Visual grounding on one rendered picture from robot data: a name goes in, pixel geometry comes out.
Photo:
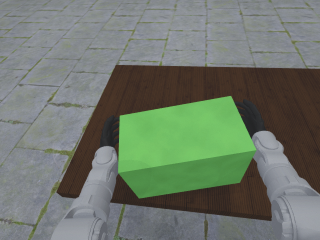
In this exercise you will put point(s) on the left robot upper arm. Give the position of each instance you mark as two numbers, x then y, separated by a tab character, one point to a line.
90	228

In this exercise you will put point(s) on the robot left hand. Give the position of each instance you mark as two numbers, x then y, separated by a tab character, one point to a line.
107	136

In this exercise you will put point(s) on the table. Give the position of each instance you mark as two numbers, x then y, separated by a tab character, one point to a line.
288	100

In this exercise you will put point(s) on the robot left forearm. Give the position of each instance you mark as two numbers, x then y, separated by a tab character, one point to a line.
97	192

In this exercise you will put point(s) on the carton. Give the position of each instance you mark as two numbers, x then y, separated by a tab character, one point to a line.
185	147

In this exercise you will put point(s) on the robot right forearm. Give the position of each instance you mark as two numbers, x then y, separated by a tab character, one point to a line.
277	173

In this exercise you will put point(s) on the robot right hand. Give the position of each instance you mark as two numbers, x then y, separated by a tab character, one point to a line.
252	117

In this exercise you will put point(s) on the right robot upper arm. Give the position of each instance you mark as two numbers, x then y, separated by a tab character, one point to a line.
296	217

